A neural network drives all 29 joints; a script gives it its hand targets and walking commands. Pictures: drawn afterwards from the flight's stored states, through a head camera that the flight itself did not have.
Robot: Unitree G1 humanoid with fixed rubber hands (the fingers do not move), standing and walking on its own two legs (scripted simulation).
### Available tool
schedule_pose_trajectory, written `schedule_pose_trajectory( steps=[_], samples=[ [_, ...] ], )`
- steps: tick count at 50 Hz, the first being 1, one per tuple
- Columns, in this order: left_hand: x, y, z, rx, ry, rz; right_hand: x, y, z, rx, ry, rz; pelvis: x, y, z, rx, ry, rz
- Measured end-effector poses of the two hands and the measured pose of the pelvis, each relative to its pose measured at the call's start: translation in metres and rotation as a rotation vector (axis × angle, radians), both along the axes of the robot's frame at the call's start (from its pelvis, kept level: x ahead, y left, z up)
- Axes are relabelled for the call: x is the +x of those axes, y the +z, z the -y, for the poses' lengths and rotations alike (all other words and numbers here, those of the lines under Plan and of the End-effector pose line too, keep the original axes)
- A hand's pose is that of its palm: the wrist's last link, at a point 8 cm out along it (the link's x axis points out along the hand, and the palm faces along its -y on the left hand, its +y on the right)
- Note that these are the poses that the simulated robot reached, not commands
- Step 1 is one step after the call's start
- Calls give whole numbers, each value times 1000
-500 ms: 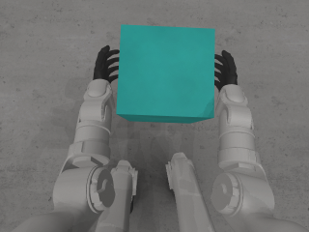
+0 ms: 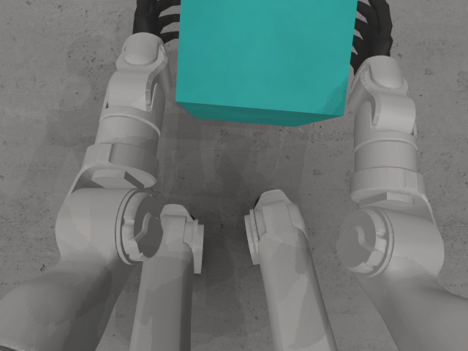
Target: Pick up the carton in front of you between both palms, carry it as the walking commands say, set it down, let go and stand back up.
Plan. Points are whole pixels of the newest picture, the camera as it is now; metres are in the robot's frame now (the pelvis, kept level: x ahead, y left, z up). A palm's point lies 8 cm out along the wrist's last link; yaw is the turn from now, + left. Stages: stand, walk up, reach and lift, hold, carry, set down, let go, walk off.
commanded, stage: set down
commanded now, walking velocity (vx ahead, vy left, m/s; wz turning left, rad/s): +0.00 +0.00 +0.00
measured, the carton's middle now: (256, 55) +0.53 -0.10 -0.21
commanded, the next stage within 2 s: none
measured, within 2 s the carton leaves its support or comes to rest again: rests again in 0.78 s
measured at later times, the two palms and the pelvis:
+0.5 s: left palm (164, 45) +0.57 +0.04 -0.22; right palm (344, 63) +0.51 -0.25 -0.22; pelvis +0.01 +0.00 -0.06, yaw +0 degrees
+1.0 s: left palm (163, 53) +0.57 +0.05 -0.24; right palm (338, 75) +0.49 -0.25 -0.24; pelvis +0.00 +0.01 -0.07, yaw +0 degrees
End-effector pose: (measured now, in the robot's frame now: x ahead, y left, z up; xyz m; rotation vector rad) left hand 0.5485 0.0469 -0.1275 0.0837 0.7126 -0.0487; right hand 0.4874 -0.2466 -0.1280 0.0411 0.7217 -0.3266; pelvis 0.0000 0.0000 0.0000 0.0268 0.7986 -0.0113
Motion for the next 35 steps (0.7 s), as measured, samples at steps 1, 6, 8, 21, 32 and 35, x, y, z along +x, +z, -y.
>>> schedule_pose_trajectory(
  steps=[1,6,8,21,32,35],
  samples=[
    [2,-7,1,1,-3,-1,1,-6,1,-1,-1,-1,0,-4,0,-1,1,2],
    [9,-40,5,6,-19,-8,7,-39,4,-2,-7,-10,-1,-23,-1,-4,2,15],
    [12,-53,6,11,-25,-12,9,-52,5,-2,-8,-15,-1,-31,-1,-5,3,21],
    [23,-94,3,7,-36,-25,21,-86,4,-3,-1,-31,10,-56,1,-21,29,64],
    [17,-103,0,20,-60,-55,9,-99,2,12,14,-63,7,-62,-4,-30,33,83],
    [16,-106,-1,25,-64,-61,6,-103,1,15,22,-70,6,-63,-5,-32,33,97]
  ],
)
